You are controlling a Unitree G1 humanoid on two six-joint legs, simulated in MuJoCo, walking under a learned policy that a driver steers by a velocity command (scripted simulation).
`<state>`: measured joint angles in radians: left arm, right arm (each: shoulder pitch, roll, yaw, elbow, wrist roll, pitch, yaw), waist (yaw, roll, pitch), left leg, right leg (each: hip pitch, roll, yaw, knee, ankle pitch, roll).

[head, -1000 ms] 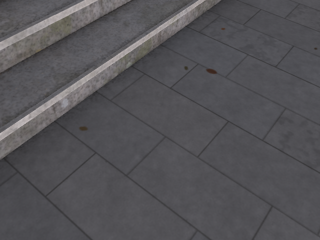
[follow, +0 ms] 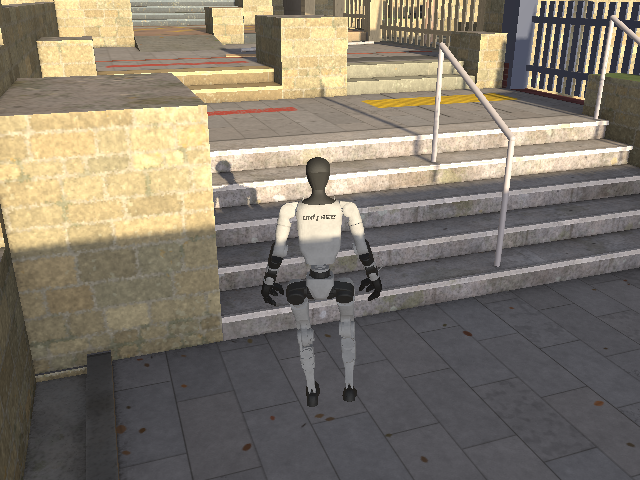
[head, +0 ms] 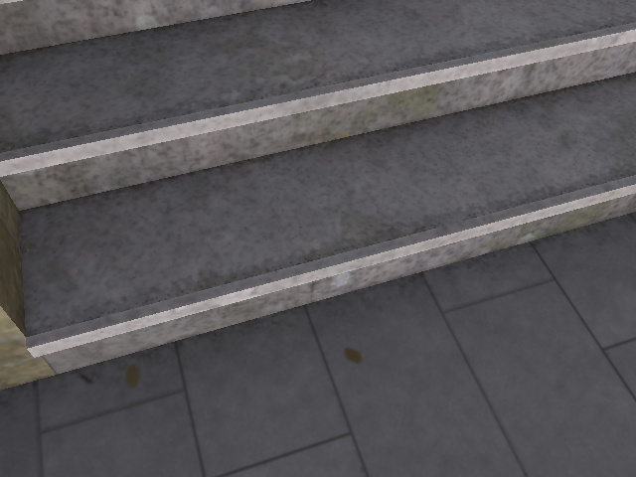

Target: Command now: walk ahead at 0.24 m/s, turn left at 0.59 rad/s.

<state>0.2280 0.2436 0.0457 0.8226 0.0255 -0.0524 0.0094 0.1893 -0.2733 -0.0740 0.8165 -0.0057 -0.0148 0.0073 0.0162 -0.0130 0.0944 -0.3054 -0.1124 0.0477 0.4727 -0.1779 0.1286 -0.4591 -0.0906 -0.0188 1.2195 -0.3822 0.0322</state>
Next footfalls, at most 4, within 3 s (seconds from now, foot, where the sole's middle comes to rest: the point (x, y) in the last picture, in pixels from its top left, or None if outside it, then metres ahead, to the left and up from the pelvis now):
0.42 right None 0.24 -0.11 -0.77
0.90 left None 0.11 0.08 -0.77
1.38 right None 0.16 -0.12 -0.77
1.94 left None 0.13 0.07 -0.77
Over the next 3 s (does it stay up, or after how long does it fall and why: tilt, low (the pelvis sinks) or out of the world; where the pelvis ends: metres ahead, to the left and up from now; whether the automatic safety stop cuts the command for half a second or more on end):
stays up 0.54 0.04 -0.01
